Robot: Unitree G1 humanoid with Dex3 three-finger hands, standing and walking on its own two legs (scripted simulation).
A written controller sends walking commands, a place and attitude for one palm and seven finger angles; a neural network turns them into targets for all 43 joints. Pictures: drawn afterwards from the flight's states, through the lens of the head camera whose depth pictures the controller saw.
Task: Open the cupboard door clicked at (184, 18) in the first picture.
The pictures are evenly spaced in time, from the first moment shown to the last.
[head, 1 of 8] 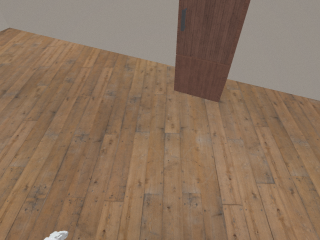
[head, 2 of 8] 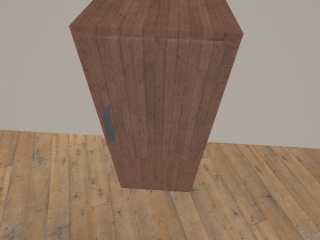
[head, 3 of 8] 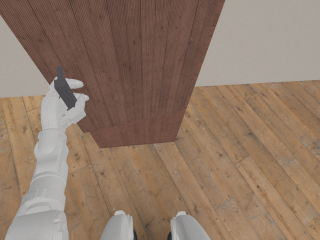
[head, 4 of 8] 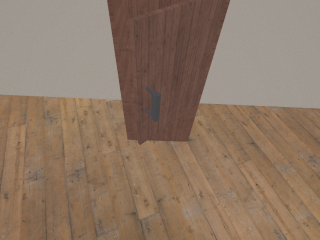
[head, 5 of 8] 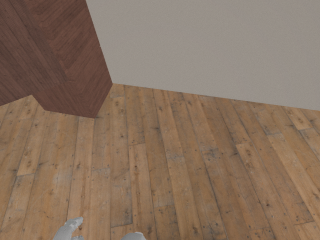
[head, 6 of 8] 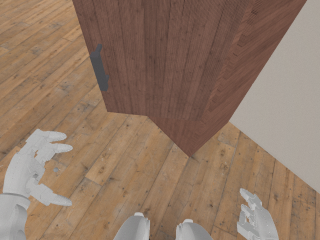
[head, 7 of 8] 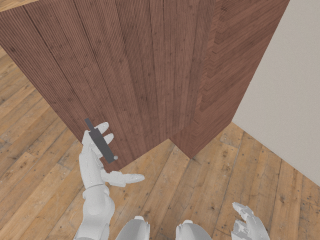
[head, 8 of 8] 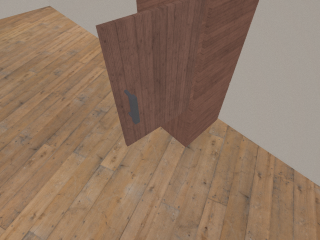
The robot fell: no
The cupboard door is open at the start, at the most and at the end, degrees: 0 84 84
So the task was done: yes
